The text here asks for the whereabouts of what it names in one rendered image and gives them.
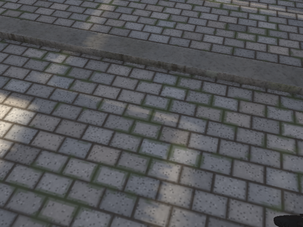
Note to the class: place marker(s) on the robot right hand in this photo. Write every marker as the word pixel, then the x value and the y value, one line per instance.
pixel 289 221

